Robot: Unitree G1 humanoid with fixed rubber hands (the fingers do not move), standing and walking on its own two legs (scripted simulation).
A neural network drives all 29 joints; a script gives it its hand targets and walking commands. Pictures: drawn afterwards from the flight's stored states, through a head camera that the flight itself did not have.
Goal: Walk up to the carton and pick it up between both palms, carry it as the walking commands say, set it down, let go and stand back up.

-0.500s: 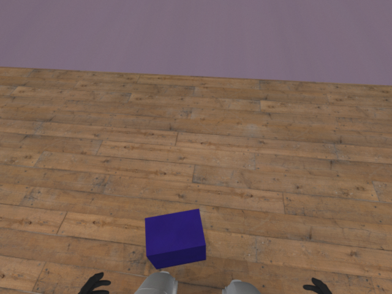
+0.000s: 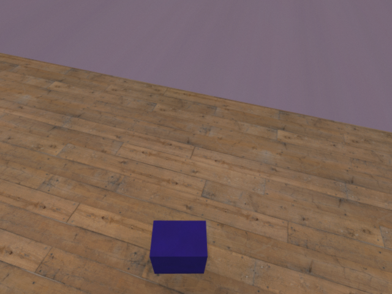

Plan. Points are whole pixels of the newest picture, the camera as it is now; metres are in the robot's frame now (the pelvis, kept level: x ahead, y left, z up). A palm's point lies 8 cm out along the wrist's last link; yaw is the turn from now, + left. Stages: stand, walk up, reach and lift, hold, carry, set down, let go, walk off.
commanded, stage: walk up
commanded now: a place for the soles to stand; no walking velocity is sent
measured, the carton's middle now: (179, 247) +0.45 +0.06 -0.65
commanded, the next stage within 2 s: none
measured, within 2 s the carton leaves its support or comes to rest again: neither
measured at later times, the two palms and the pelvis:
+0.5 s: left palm out of the picture +0.07 +0.25 -0.14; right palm out of the picture +0.09 -0.24 -0.12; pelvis +0.02 -0.01 +0.00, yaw +6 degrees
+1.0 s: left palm out of the picture +0.07 +0.26 -0.14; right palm out of the picture +0.14 -0.24 -0.13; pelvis +0.04 -0.01 -0.01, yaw +10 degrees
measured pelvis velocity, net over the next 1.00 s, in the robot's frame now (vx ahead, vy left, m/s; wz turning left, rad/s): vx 0.04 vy -0.01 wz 0.17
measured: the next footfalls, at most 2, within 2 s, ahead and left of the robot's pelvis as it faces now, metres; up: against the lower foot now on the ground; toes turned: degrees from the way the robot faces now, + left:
none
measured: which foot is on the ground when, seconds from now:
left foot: down 0.00-1.00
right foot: down 0.00-1.00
